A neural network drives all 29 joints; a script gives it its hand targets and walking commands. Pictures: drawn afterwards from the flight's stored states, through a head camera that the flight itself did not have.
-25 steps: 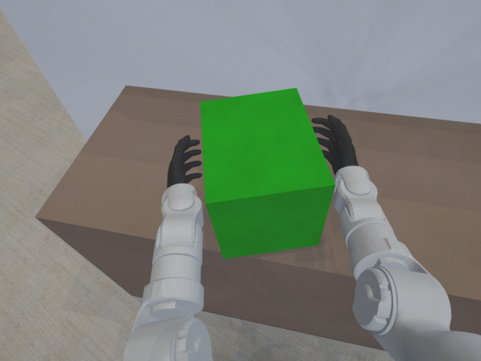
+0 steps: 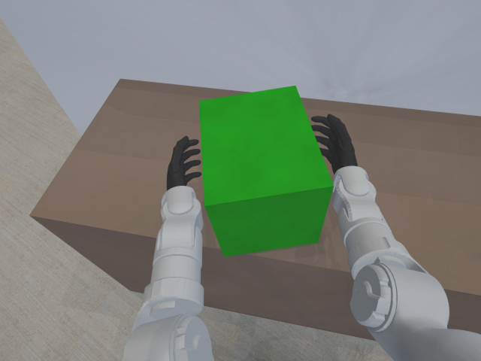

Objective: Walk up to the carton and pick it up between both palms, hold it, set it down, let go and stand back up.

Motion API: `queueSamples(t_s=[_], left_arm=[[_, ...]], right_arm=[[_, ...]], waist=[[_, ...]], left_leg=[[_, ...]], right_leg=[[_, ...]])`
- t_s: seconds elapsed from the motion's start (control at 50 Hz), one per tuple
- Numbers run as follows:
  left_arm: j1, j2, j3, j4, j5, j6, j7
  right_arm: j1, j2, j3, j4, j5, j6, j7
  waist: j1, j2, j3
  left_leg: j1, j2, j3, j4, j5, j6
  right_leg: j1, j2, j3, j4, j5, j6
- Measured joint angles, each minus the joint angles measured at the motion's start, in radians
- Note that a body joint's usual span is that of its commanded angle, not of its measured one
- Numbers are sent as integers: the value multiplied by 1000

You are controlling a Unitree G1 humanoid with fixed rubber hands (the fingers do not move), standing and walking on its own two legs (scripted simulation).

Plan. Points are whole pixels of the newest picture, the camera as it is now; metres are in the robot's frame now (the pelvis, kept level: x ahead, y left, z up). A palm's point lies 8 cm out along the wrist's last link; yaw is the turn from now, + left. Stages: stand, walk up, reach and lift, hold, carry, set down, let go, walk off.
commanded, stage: set down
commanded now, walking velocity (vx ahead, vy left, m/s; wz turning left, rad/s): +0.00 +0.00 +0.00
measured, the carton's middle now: (259, 172) +0.44 -0.02 +0.00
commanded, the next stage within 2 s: none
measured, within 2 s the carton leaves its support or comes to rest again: rests again in 0.08 s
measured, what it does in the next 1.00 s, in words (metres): stands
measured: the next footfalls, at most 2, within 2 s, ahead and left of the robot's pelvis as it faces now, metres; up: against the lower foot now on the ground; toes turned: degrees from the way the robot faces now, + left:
none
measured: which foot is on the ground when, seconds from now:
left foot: down 0.00-1.00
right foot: down 0.00-1.00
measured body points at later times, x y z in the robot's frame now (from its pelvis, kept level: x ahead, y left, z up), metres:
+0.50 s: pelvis +0.00 +0.00 +0.00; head +0.06 -0.01 +0.44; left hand +0.39 +0.12 +0.05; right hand +0.43 -0.16 +0.05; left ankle -0.02 +0.15 -0.75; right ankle +0.02 -0.07 -0.75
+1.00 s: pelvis +0.00 -0.01 +0.00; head +0.07 -0.01 +0.44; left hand +0.39 +0.12 +0.05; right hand +0.42 -0.16 +0.05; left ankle -0.02 +0.15 -0.75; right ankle +0.02 -0.07 -0.75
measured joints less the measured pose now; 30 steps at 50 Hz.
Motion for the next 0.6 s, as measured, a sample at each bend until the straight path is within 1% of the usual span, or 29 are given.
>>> queueSamples(t_s=[0.2,0.34,0.6], left_arm=[[-23,-8,8,23,19,-9,7],[-29,-10,16,37,29,-28,5],[-22,-7,45,48,46,-97,-13]], right_arm=[[4,6,-65,-5,-37,15,15],[12,12,-83,-14,-59,14,21],[22,34,-94,-32,-88,-15,10]], waist=[[12,-10,-4],[21,-8,-1],[14,-10,19]], left_leg=[[-10,-2,13,-2,6,4],[-10,1,19,-2,5,2],[-4,3,14,-6,9,3]], right_leg=[[-18,-2,10,5,7,2],[-23,0,13,11,4,-1],[-22,1,2,22,-3,-8]])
